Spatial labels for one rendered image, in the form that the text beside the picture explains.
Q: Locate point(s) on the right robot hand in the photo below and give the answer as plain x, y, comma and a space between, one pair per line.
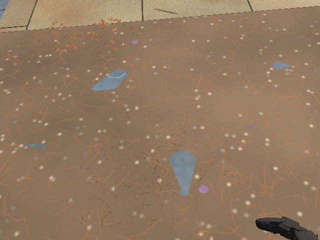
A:
286, 227

